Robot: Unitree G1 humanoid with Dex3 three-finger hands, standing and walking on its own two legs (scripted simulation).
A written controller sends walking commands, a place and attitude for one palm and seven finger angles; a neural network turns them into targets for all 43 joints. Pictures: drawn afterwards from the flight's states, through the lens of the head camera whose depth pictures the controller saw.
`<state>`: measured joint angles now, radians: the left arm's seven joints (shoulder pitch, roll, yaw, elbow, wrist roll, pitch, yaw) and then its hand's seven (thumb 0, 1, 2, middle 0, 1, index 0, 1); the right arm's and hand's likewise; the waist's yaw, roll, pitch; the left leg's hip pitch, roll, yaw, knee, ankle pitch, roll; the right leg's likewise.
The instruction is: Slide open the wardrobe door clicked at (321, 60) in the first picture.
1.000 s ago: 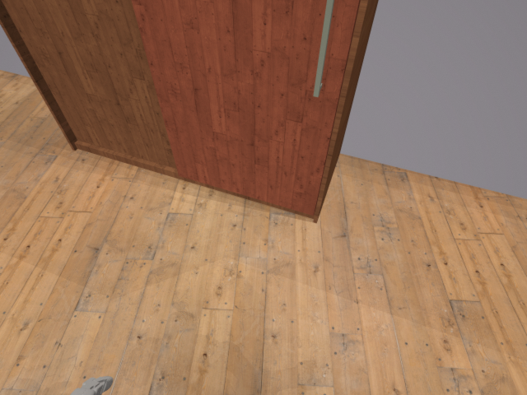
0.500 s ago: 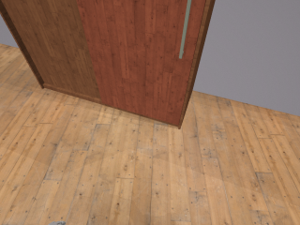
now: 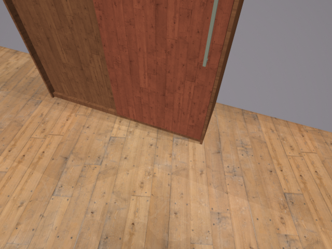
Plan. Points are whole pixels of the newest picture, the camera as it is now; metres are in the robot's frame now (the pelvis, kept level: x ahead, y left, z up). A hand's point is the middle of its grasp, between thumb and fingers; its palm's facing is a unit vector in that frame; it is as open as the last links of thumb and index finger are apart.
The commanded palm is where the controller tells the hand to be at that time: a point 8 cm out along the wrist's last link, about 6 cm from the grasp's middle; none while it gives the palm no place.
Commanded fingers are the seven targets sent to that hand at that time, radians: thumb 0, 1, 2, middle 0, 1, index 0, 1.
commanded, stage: stand and wait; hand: right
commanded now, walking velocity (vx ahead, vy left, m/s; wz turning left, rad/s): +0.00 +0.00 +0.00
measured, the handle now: (210, 33) +1.01 -0.14 +0.08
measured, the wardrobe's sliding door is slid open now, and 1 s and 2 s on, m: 0.00 0.00 0.00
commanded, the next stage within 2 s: look at it before walking up in 0.14 s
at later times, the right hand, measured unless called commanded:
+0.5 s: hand out of the picture +0.08 -0.25 -0.16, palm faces -0.04 +0.94 -0.33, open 7.4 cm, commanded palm none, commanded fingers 0.00 -0.90 -0.90 0.20 0.30 0.20 0.30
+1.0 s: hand out of the picture +0.08 -0.24 -0.16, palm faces -0.05 +0.94 -0.34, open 7.4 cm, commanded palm none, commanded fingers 0.00 -0.90 -0.90 0.20 0.30 0.20 0.30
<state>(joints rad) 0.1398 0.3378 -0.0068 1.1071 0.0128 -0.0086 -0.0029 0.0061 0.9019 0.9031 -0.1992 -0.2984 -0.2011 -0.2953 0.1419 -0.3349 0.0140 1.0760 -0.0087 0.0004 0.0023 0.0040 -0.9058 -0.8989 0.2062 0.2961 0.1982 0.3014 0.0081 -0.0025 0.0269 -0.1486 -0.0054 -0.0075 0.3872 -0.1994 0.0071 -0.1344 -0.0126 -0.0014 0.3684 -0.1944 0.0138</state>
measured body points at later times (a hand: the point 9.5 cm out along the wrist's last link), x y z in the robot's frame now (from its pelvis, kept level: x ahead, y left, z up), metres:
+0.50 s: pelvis +0.01 +0.00 +0.00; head +0.01 +0.00 +0.45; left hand +0.08 +0.29 -0.13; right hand +0.08 -0.30 -0.13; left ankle +0.01 +0.11 -0.75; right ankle +0.01 -0.13 -0.75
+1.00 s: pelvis +0.01 +0.00 +0.00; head +0.02 +0.00 +0.45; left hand +0.08 +0.29 -0.14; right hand +0.08 -0.29 -0.14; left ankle +0.01 +0.11 -0.75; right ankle +0.01 -0.13 -0.75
